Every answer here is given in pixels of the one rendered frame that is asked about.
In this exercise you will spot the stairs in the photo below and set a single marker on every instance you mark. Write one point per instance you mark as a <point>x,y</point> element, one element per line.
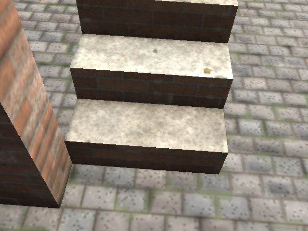
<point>151,79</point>

